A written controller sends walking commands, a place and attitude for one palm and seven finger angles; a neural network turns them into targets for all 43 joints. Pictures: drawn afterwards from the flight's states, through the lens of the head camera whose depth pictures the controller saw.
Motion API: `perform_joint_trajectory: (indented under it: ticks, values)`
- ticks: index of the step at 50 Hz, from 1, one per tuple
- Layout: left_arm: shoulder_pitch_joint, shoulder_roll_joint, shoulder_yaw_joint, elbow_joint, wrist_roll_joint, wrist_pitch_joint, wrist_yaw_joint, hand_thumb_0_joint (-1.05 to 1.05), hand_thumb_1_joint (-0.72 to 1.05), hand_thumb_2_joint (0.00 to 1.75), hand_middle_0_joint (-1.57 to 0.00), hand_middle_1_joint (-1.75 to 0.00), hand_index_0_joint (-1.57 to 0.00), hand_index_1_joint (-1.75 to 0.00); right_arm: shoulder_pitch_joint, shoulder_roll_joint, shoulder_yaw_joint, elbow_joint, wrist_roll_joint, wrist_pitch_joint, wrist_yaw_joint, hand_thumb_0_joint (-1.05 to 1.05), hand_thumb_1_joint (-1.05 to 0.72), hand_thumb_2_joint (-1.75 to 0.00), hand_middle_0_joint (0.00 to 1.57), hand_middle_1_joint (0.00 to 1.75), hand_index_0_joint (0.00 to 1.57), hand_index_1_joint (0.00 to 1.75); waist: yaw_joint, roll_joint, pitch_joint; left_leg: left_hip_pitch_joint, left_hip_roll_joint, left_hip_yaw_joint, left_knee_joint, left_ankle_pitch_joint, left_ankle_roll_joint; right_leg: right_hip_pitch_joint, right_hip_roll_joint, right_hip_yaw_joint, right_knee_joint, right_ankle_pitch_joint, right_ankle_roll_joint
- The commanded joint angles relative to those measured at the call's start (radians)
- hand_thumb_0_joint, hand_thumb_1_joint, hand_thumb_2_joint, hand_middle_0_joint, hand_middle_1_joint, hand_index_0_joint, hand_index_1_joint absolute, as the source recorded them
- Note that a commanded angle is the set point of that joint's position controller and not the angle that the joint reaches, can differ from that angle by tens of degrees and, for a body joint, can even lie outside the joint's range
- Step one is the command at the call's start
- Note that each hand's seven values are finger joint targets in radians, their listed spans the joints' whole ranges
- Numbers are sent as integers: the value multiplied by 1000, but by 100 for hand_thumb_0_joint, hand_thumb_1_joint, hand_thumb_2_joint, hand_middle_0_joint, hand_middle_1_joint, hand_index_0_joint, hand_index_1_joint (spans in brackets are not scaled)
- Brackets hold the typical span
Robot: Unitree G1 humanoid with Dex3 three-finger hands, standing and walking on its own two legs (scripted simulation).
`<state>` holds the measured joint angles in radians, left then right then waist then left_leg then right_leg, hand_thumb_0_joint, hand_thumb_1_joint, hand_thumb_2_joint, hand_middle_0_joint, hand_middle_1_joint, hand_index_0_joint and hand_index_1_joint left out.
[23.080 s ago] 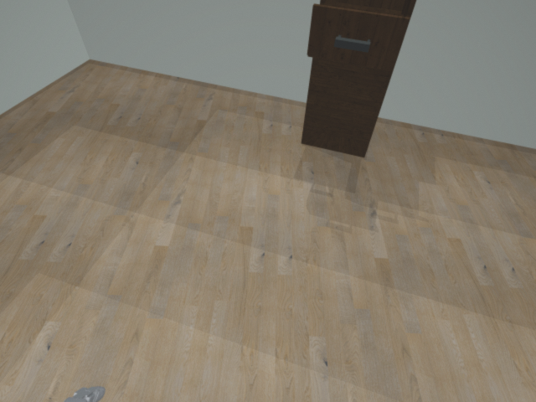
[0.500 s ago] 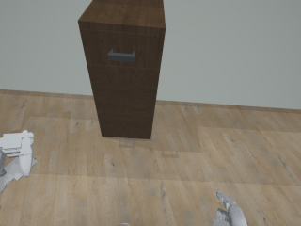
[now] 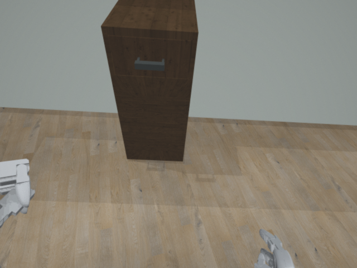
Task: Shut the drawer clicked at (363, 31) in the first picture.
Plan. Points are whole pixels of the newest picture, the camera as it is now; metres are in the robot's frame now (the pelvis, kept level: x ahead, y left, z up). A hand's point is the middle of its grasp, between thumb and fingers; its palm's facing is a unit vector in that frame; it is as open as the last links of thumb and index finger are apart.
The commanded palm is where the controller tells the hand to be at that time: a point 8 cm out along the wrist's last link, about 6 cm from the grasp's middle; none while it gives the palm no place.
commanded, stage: stop stepping back and stand still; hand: left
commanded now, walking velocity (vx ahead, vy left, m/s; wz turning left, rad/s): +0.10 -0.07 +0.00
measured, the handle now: (150, 62) +0.91 +0.15 +0.00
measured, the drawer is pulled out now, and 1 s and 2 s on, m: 0.00 0.00 0.00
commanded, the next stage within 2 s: let the arm hang, fingers relaxed in 0.16 s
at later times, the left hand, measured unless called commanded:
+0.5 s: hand out of the picture +0.10 +0.19 -0.16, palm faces +0.08 -0.98 -0.21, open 3.0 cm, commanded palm none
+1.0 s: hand out of the picture -0.07 +0.18 -0.17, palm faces +0.11 -0.97 -0.20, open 6.7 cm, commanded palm none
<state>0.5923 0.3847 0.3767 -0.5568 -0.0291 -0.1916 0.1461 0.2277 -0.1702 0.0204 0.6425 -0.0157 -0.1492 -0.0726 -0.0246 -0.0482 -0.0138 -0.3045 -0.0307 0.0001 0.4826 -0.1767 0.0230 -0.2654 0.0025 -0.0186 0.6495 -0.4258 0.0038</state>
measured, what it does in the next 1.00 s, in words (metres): stands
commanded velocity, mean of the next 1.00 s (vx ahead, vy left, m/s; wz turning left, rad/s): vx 0.01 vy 0.00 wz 0.00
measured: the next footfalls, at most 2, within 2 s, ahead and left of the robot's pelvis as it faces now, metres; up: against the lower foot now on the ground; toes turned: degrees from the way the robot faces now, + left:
none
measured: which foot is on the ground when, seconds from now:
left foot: down 0.00-1.00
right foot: down 0.00-1.00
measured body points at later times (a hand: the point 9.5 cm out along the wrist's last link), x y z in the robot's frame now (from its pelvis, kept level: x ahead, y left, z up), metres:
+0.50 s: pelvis +0.01 +0.00 -0.01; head +0.02 +0.01 +0.44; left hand +0.09 +0.24 -0.14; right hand +0.14 -0.24 -0.13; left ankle +0.02 +0.11 -0.73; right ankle -0.01 -0.10 -0.73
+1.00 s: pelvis -0.01 +0.01 +0.01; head +0.00 +0.01 +0.46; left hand -0.07 +0.23 -0.15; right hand -0.02 -0.20 -0.16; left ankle +0.02 +0.11 -0.74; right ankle -0.01 -0.10 -0.74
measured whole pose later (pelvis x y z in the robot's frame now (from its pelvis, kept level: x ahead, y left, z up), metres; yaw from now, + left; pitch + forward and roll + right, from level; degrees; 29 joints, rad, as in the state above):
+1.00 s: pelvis -0.01 +0.01 +0.01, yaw +4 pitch -2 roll +0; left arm 0.34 0.15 0.01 1.16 0.01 0.02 0.02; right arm 0.30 -0.13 0.00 1.13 -0.02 0.02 -0.03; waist 0.00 0.02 0.05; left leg -0.24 -0.03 0.00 0.43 -0.16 0.03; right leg -0.16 -0.02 -0.08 0.44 -0.25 -0.01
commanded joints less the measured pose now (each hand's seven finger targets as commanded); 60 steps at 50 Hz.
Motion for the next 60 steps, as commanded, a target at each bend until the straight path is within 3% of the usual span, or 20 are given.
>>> perform_joint_trajectory:
  ticks: [1,2,4,5,6,8,10,12,13,14,16,20,21,22,24,28,33,43,48,60]
  values:
    - [107,149,105,-237,-4,-63,17,0,90,90,-140,-160,-140,-160,-100,-149,-47,-171,3,-37,6,0,-90,-90,20,30,20,30,23,188,-61,-54,165,-150,-195,-223,32,154,0,-23,-236,59,-25]
    - [96,142,99,-217,-9,-58,17,0,90,90,-140,-160,-140,-160,-106,-143,-48,-176,1,-17,4,0,-90,-90,20,30,20,30,14,150,-40,-115,121,-99,-129,-256,11,171,-31,21,-285,39,-47]
    - [55,156,111,-186,-18,-45,17,0,90,90,-140,-160,-140,-160,-102,-137,-61,-174,6,10,0,0,-90,-90,20,30,20,30,11,-63,-3,-121,41,-19,171,-220,-19,-4,-199,301,-447,-268,-134]
    - [48,152,112,-174,-25,-38,22,0,90,90,-140,-160,-140,-160,-93,-134,-62,-160,9,19,-2,0,-90,-90,20,30,20,30,13,-122,20,-137,37,-6,321,-168,-21,-51,-276,376,-492,-266,-178]
    - [13,137,100,-170,-24,-36,26,0,90,90,-140,-160,-140,-160,-100,-138,-60,-158,14,23,1,0,-90,-90,20,30,20,30,5,-106,26,-171,42,-11,400,-160,-21,-34,-297,383,-471,-141,-197]
    - [-12,133,87,-162,-20,-50,26,0,90,90,-140,-160,-140,-160,-94,-128,-44,-154,15,15,-3,0,-90,-90,20,30,20,30,3,-36,13,-125,80,-22,251,-173,-10,26,-276,229,-363,155,-173]
    - [-11,133,84,-163,-15,-60,30,0,90,90,-140,-160,-140,-160,-104,-124,-36,-150,15,6,-12,0,-90,-90,20,30,20,30,6,-9,-18,48,65,17,15,-31,3,11,-187,111,-280,234,-97]
    - [-28,132,67,-206,-16,-68,24,0,90,90,-140,-160,-140,-160,-125,-152,-49,-166,17,-7,-20,0,-90,-90,20,30,20,30,25,86,-20,146,139,-60,-69,108,27,-17,-101,50,-218,246,-23]
    - [-95,-35,-289,636,92,92,-125,0,90,90,-140,-160,-140,-160,-87,-305,-112,65,-2,-24,84,0,-90,-90,20,30,20,30,-21,91,11,55,191,-138,124,379,48,-139,-140,-25,4,463,-13]
    - [-81,-87,-258,651,67,173,-137,0,90,90,-136,-156,-136,-156,-12,-215,-97,44,9,49,80,0,-90,-90,20,30,20,30,-2,87,-56,37,170,-142,93,452,73,-61,-92,-8,17,418,-1]
    - [-146,-116,-280,738,67,191,-139,0,90,90,-128,-147,-128,-147,-31,-180,-72,32,-5,79,71,0,-90,-90,20,30,20,30,28,-20,-87,-44,185,-195,62,382,91,14,-65,-11,4,290,-4]
    - [-239,-41,-287,1011,63,183,-133,0,90,90,-112,-130,-112,-130,-32,-164,-66,68,-13,113,58,0,-90,-90,20,30,20,30,29,-195,-119,6,61,-49,141,260,12,146,-185,61,-121,774,-79]
    - [-271,-25,-292,1079,60,187,-128,0,90,90,-108,-125,-108,-125,-24,-168,-66,89,-13,123,57,0,-90,-90,20,30,20,30,21,-137,-99,26,62,-48,119,261,6,138,-188,50,-120,758,-88]
    - [-286,-30,-302,1145,53,189,-125,0,90,90,-104,-121,-104,-121,-24,-158,-62,120,-14,129,55,0,-90,-90,20,30,20,30,19,-11,-84,66,72,-53,86,301,5,116,-176,50,-124,699,-81]
    - [-313,-40,-319,1261,45,194,-121,0,90,90,-96,-112,-96,-112,-23,-143,-47,173,-13,136,51,0,-90,-90,20,30,20,30,23,173,-51,81,103,-94,14,352,19,106,-123,30,-153,468,-51]
    - [-285,-71,-329,1434,38,200,-121,0,90,90,-80,-95,-80,-95,-19,-126,-42,250,-9,150,43,0,-90,-90,20,30,20,30,35,244,5,48,120,-125,-70,141,30,122,-100,21,-256,234,-51]
    - [-274,-87,-345,1556,38,195,-127,0,90,90,-60,-73,-60,-73,36,-114,-45,330,-4,159,41,0,-90,-90,20,30,20,30,25,112,39,63,117,-132,-121,-24,28,87,-100,21,-319,145,-62]
    - [-210,-122,-354,1682,37,193,-117,0,90,90,-20,-30,-20,-30,112,-83,-42,438,0,155,33,0,-90,-90,20,30,20,30,24,65,93,78,120,-126,-168,-50,32,47,-99,13,-318,117,-60]
    - [-193,-139,-354,1698,37,191,-112,0,90,90,-20,-30,-20,-30,136,-56,-42,461,0,157,33,0,-90,-90,20,30,20,30,24,39,116,70,107,-104,-157,-58,28,28,-103,20,-327,94,-60]
    - [-197,-170,-343,1687,39,190,-106,0,90,90,-20,-30,-20,-30,166,-13,-46,472,-5,156,32,0,-90,-90,20,30,20,30,23,74,145,27,99,-104,-153,-89,24,8,-96,28,-315,74,-63]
